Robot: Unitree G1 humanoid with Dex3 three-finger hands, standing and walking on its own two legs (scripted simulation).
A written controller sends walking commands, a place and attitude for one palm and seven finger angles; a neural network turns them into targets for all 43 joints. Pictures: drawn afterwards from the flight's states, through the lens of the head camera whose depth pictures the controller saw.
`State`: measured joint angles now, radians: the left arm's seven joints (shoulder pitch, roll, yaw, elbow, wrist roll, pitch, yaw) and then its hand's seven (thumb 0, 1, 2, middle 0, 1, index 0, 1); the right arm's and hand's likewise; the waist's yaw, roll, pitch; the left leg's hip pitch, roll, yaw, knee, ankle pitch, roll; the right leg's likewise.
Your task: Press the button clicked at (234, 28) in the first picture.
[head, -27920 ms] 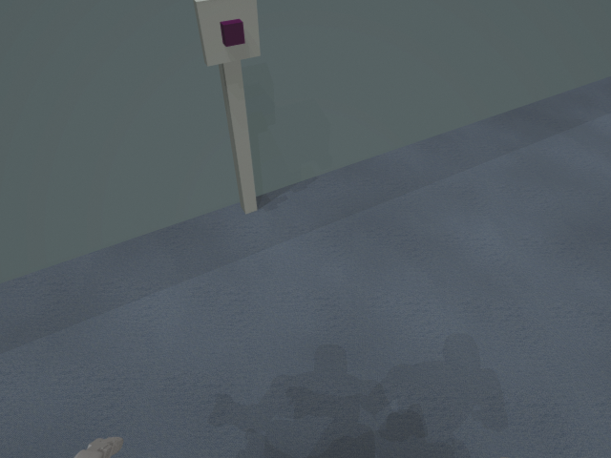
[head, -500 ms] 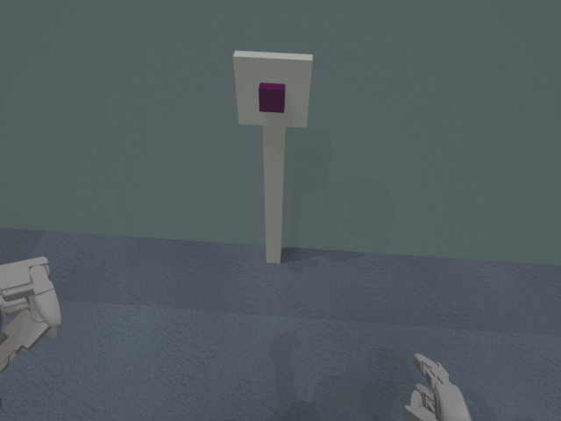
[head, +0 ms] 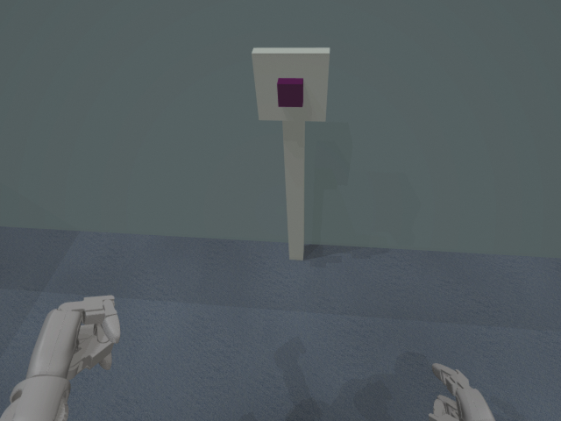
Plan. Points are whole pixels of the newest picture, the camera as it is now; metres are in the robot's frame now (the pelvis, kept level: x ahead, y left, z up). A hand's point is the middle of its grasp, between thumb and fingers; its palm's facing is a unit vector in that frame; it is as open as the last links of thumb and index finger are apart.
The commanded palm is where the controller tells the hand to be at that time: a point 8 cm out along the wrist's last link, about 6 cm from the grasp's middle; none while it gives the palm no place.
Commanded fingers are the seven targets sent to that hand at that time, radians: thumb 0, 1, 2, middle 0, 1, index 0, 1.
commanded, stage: let the arm hang, fingers relaxed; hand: left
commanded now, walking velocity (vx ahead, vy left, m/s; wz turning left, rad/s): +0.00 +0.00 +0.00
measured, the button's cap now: (290, 92) +0.83 +0.04 +0.05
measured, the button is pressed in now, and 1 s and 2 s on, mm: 0 0 0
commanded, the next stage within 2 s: stand and wait in 1.00 s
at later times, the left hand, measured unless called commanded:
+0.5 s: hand out of the picture -0.04 +0.18 -0.16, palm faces +0.03 -0.97 -0.25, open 5.7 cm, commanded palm none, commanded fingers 0.00 0.90 0.90 -0.20 -0.30 -0.20 -0.30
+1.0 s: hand out of the picture +0.01 +0.14 -0.17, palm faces +0.05 -0.98 -0.17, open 7.3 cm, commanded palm none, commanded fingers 0.00 0.90 0.90 -0.20 -0.30 -0.20 -0.30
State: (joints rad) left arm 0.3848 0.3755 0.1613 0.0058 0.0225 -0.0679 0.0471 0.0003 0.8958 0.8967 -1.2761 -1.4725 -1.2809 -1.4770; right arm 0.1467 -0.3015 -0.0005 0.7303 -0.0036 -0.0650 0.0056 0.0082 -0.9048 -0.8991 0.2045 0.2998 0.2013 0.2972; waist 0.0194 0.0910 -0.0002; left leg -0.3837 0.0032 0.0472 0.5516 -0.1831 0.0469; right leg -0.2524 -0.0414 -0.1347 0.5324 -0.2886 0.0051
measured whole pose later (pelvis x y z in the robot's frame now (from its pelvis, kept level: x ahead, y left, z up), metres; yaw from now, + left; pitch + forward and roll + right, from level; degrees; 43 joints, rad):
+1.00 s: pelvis +0.02 -0.03 +0.01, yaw +0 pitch -2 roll +0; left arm 0.27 0.12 0.02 1.15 0.01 0.00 0.04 0.01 0.92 0.90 -0.20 -0.30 -0.20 -0.30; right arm 0.28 -0.11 0.00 1.15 -0.02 0.02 -0.04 0.00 -0.92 -0.90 0.20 0.30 0.20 0.30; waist -0.01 0.01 0.05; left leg -0.24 0.01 0.04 0.44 -0.16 0.01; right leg -0.12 -0.03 -0.14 0.44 -0.29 -0.02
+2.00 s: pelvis +0.03 -0.03 +0.01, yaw +0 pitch -2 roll +0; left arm 0.28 0.13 0.02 1.15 0.01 0.00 0.04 0.00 0.91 0.90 -0.19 -0.29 -0.20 -0.30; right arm 0.26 -0.12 0.00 1.16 -0.02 0.02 -0.04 0.00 -0.92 -0.90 0.20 0.30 0.20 0.30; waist 0.00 0.01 0.07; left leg -0.21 0.02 0.04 0.42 -0.17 0.00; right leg -0.08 -0.01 -0.14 0.40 -0.29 -0.03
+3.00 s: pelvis +0.05 -0.05 +0.01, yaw +0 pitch -2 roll +0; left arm 0.27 0.14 0.02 1.15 0.01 -0.01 0.04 0.00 0.91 0.90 -0.20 -0.29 -0.20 -0.30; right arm 0.25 -0.14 0.00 1.16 -0.01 0.01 -0.05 0.00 -0.92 -0.90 0.20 0.30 0.20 0.30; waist 0.00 0.00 0.07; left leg -0.18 0.03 0.04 0.40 -0.19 -0.02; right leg -0.05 0.01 -0.14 0.37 -0.30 -0.05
